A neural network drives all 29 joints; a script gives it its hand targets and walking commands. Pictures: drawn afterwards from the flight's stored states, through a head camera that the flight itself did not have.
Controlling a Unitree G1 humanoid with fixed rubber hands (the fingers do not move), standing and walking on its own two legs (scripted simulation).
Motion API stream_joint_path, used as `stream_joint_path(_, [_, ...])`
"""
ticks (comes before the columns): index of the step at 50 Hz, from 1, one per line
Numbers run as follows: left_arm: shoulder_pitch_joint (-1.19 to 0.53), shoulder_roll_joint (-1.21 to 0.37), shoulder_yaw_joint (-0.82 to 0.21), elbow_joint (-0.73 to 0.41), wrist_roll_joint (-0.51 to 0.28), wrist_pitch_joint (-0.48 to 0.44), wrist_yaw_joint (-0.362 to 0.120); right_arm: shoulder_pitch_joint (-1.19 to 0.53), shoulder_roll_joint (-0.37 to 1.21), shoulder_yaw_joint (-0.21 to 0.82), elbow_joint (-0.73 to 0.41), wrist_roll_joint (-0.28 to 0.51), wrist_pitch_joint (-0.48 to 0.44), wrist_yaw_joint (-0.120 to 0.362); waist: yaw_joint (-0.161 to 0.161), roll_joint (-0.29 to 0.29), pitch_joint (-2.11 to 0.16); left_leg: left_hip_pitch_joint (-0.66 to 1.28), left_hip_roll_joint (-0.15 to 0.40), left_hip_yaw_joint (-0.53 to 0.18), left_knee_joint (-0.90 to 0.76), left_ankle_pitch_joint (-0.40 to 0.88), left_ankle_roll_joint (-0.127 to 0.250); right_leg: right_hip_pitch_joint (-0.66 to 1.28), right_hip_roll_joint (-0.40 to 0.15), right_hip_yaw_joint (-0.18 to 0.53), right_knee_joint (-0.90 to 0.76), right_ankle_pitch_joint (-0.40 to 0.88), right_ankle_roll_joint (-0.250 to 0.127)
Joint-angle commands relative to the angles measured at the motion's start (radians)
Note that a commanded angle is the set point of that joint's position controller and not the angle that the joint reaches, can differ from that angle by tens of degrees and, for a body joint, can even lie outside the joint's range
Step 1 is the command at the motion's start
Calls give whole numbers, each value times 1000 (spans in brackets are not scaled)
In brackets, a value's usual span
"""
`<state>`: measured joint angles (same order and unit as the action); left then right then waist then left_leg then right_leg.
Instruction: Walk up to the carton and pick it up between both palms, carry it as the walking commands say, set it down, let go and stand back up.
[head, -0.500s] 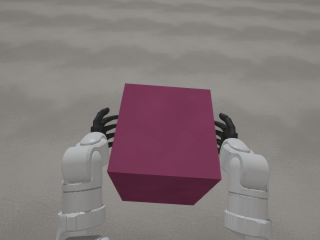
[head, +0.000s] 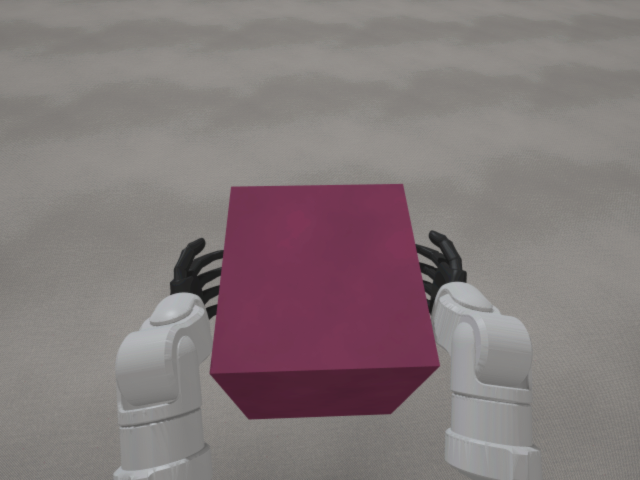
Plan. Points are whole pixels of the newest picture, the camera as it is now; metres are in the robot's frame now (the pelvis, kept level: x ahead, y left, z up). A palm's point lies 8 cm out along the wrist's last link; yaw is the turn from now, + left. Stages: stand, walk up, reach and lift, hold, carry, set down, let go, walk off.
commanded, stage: carry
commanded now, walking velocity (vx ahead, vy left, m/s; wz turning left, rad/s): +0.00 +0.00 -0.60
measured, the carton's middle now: (319, 311) +0.33 +0.01 +0.04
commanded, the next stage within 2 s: none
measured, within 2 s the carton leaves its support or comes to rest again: neither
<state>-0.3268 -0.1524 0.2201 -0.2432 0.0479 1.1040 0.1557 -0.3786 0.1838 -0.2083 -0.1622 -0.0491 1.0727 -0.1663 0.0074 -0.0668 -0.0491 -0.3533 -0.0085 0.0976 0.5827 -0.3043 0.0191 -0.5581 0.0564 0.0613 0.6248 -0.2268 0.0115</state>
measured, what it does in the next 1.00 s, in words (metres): walks backwards, turning right: right foot, then left foot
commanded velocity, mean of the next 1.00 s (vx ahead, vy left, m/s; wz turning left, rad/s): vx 0.00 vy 0.00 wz -0.60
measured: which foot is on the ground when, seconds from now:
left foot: down 0.00-0.38, up 0.40-0.80, down 0.82-1.00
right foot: up 0.00-0.36, down 0.38-0.82, up 0.84-1.00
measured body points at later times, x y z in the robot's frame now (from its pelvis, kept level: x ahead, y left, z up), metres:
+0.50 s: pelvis -0.07 -0.03 +0.00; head -0.06 -0.05 +0.45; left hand +0.29 -0.03 +0.08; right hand +0.18 -0.31 +0.08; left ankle -0.03 +0.09 -0.66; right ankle -0.06 -0.13 -0.73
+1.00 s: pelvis -0.12 +0.02 +0.01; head -0.09 +0.03 +0.46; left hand +0.24 -0.03 +0.10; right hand +0.07 -0.28 +0.11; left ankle -0.08 +0.10 -0.73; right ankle -0.18 -0.11 -0.64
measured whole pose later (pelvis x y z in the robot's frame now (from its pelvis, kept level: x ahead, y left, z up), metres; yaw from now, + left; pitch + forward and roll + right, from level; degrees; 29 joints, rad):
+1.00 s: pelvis -0.12 +0.02 +0.01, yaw -36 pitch +3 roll -3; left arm -0.40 -0.12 0.19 -0.17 0.04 1.13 0.16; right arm -0.37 0.18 -0.24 -0.17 -0.06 1.09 -0.17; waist 0.05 -0.02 -0.02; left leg -0.31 0.10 0.15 0.56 -0.30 0.03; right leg -0.65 -0.01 -0.06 1.12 -0.42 0.06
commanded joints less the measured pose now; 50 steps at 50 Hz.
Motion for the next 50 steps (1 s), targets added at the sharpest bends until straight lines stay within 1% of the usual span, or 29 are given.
stream_joint_path(1, [-623,-747,-719,-116,-250,4,-77,-458,750,651,-161,229,10,74,-20,292,-339,321,517,-319,-198,557,156,-178,-56,-76,485,-329,42])
stream_joint_path(2, [-725,-733,-713,-104,-258,1,-72,-551,712,632,-159,222,5,69,-21,195,-321,283,462,-253,-170,572,140,-163,-74,-61,564,-298,41])
stream_joint_path(3, [-759,-738,-716,-99,-269,-2,-70,-577,688,612,-149,221,1,67,-19,162,-308,281,416,-199,-171,514,114,-172,-79,-66,600,-242,45])
stream_joint_path(5, [-725,-734,-719,-52,-267,1,-64,-560,649,570,-123,206,-3,60,-15,215,-312,344,345,-104,-139,530,78,-191,-79,-99,583,-190,63])
stream_joint_path(6, [-694,-731,-713,-24,-263,5,-58,-543,636,553,-112,200,0,57,-16,246,-324,370,336,-82,-121,565,71,-182,-72,-123,543,-195,70])
stream_joint_path(9, [-664,-720,-688,28,-247,16,-38,-533,617,530,-86,192,17,53,-23,287,-342,385,351,-52,-100,591,65,-118,-70,-175,412,-210,74])
stream_joint_path(13, [-650,-701,-636,95,-217,33,-21,-560,598,516,-46,187,35,51,-34,329,-338,355,381,-16,-78,598,53,-18,-60,-233,204,-190,57])
stream_joint_path(16, [-630,-707,-600,128,-203,39,-20,-576,614,526,-30,191,41,52,-37,327,-362,350,404,5,-13,604,33,66,-49,-249,25,-156,38])
stream_joint_path(17, [-620,-714,-587,140,-199,39,-21,-581,617,532,-23,195,42,52,-26,297,-380,312,395,40,38,559,-2,159,-47,-258,-108,-63,25])
stream_joint_path(18, [-625,-713,-573,150,-193,38,-23,-583,616,537,-7,200,43,53,-17,229,-385,225,359,74,111,458,-56,290,-61,-230,-243,41,10])
stream_joint_path(19, [-613,-713,-557,166,-185,36,-25,-617,610,544,0,207,45,55,-1,93,-368,7,314,70,229,197,-108,449,-171,-65,-276,180,-20])
stream_joint_path(20, [-644,-691,-530,191,-164,17,-16,-676,625,571,7,218,49,58,16,-243,-366,-367,149,108,417,-366,-165,637,-445,333,-197,769,-166])
stream_joint_path(21, [-658,-700,-533,157,-178,12,-12,-701,670,588,26,249,45,68,2,-176,-393,-392,159,-12,561,-440,-145,652,-436,294,-119,901,-206])
stream_joint_path(23, [-681,-714,-520,122,-162,-9,-16,-722,740,621,34,279,29,79,-4,-86,-396,-379,150,-68,621,-304,-126,578,-382,169,-146,632,-157])
stream_joint_path(25, [-711,-746,-528,90,-156,-37,-24,-762,794,645,5,301,4,88,-3,-93,-412,-343,149,-65,640,-171,-129,524,-309,93,-163,470,-133])
stream_joint_path(26, [-735,-752,-536,60,-160,-52,-27,-782,813,653,-11,308,-8,87,0,-85,-422,-332,134,-58,624,-146,-130,514,-294,91,-166,440,-134])
stream_joint_path(29, [-692,-735,-550,32,-156,-63,-26,-741,813,661,-25,296,-20,75,9,-62,-454,-300,95,-57,552,-145,-125,516,-296,149,-176,365,-141])
stream_joint_path(34, [-623,-696,-575,11,-160,-49,-30,-654,778,651,-39,255,-13,55,17,-100,-454,-218,37,-57,376,-162,-99,483,-293,250,-204,245,-138])
stream_joint_path(37, [-597,-693,-599,-8,-171,-39,-38,-601,766,643,-50,235,-7,50,22,-121,-451,-107,-8,-50,201,-173,-78,443,-272,288,-223,250,-125])
stream_joint_path(39, [-587,-695,-621,-20,-182,-32,-44,-553,760,634,-56,222,-2,48,12,-125,-462,53,-24,-17,-9,-144,-58,392,-239,262,-217,260,-92])
stream_joint_path(40, [-568,-701,-634,-25,-187,-27,-47,-508,758,631,-61,215,1,49,-2,-113,-478,214,1,2,-153,-66,-45,313,-201,206,-194,230,-49])
stream_joint_path(41, [-542,-706,-645,-25,-192,-20,-49,-466,748,628,-69,211,7,52,-7,-15,-458,353,131,-115,-231,-39,-24,165,-152,158,-116,63,-16])
stream_joint_path(42, [-562,-718,-677,-35,-203,-14,-55,-452,721,605,-59,188,5,54,-26,295,-424,401,391,-380,-239,143,100,-87,-8,3,80,-182,38])
stream_joint_path(43, [-651,-724,-695,-88,-220,-18,-57,-496,728,617,-119,213,-3,61,-30,357,-359,362,537,-379,-211,480,180,-213,-33,-93,388,-371,45])
stream_joint_path(44, [-701,-710,-682,-68,-222,-16,-54,-532,687,602,-129,208,-5,59,-26,252,-342,342,501,-314,-168,641,174,-206,-77,-57,513,-353,34])
stream_joint_path(45, [-730,-718,-682,-47,-226,-16,-50,-570,662,587,-125,201,-5,57,-21,168,-330,315,448,-247,-157,622,141,-192,-88,-52,571,-290,34])
stream_joint_path(46, [-717,-734,-696,-45,-238,-14,-50,-561,657,580,-129,203,-7,58,-18,157,-323,333,406,-193,-154,590,112,-207,-93,-61,588,-232,40])
stream_joint_path(48, [-692,-733,-702,-10,-239,-9,-45,-561,629,551,-123,201,-7,54,-15,211,-325,398,340,-105,-123,630,76,-218,-86,-108,557,-192,61])
stream_joint_path(50, [-682,-721,-696,12,-233,-4,-31,-553,610,528,-112,198,-1,51,-20,257,-340,424,338,-75,-110,657,66,-188,-84,-148,490,-191,69])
